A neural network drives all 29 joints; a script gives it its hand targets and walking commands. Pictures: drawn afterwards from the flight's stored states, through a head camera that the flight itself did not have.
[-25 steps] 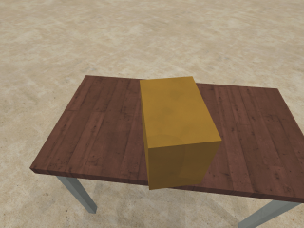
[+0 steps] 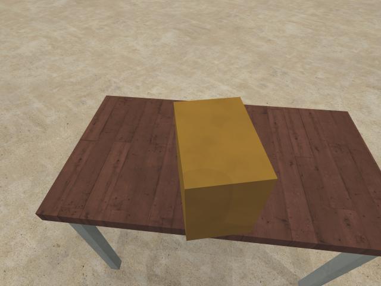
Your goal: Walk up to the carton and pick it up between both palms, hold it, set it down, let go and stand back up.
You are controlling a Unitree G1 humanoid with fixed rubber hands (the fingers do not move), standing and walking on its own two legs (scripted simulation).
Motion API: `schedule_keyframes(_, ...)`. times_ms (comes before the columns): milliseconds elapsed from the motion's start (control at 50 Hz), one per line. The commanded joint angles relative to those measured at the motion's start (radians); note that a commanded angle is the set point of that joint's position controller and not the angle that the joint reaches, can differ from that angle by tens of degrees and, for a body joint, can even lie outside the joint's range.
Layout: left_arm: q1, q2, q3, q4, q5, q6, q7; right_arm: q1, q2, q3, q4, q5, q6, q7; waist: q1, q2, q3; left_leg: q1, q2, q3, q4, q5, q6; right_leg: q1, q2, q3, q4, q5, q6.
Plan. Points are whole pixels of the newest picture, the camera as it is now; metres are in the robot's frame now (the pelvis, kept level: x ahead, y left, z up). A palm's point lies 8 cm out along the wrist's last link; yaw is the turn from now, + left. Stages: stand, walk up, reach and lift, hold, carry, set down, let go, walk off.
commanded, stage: stand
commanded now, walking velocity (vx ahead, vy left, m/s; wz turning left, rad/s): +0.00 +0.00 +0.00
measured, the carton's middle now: (213, 168) +0.39 -0.04 +0.01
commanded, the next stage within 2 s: none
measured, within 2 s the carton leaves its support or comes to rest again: neither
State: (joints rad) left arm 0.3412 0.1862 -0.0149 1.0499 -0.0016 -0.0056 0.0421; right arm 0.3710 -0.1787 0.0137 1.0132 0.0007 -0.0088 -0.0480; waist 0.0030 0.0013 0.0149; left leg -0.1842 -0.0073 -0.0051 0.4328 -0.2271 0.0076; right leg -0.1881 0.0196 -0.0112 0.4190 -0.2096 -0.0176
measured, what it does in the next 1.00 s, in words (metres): stands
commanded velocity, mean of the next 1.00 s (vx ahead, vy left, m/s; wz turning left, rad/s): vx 0.00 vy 0.00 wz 0.00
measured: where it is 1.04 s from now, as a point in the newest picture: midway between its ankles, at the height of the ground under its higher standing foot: outside the picture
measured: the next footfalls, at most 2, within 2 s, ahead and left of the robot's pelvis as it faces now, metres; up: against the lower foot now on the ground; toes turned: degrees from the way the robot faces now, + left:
none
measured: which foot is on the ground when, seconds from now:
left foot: down 0.00-1.00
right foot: down 0.00-1.00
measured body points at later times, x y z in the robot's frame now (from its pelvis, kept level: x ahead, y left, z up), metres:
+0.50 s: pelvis +0.01 +0.00 +0.00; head +0.02 +0.00 +0.45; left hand +0.01 +0.23 -0.15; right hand +0.00 -0.23 -0.15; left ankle +0.00 +0.11 -0.74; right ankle +0.01 -0.11 -0.74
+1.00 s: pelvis +0.02 +0.00 +0.00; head +0.02 +0.00 +0.45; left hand +0.01 +0.23 -0.15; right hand +0.01 -0.23 -0.15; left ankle +0.00 +0.11 -0.74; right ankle +0.01 -0.11 -0.74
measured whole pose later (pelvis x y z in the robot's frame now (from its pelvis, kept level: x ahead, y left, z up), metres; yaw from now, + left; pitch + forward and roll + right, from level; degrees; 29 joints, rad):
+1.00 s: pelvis +0.02 +0.00 +0.00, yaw +0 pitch -1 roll +0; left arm 0.33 0.17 -0.01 1.07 0.00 -0.01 0.05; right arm 0.33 -0.17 0.02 1.06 0.00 -0.01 -0.05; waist 0.00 0.00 0.02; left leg -0.15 0.00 0.00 0.41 -0.24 0.00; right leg -0.16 0.02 -0.01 0.40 -0.22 -0.02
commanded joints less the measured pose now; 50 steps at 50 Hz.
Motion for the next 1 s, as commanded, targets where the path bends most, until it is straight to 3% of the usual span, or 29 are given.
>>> schedule_keyframes(0, 0.061, 0.104, 0.024, -0.030, 0.000, -0.011, 0.006, 0.073, -0.109, -0.024, -0.019, -0.001, -0.010, -0.006, -0.002, 0.002, 0.085, -0.048, 0.099, -0.096, -0.090, 0.004, 0.004, -0.049, -0.113, 0.118, -0.104, -0.023, 0.008)
schedule_keyframes(460, 0.056, 0.093, 0.020, -0.022, -0.001, -0.015, 0.011, 0.051, -0.102, -0.017, 0.006, 0.001, -0.012, -0.010, -0.002, 0.006, 0.062, -0.013, 0.108, -0.089, -0.088, 0.105, 0.003, -0.006, -0.117, 0.107, -0.088, 0.095, 0.008)
schedule_keyframes(980, 0.057, 0.086, 0.019, -0.007, -0.002, -0.017, 0.014, 0.037, -0.096, -0.014, 0.027, 0.001, -0.011, -0.012, -0.002, 0.004, 0.064, 0.004, 0.111, -0.080, -0.094, 0.113, 0.000, 0.001, -0.118, 0.107, -0.096, 0.110, 0.008)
